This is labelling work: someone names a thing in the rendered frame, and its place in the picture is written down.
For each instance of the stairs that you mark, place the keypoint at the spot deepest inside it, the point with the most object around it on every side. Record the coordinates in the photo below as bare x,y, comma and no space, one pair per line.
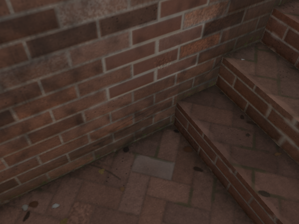
245,128

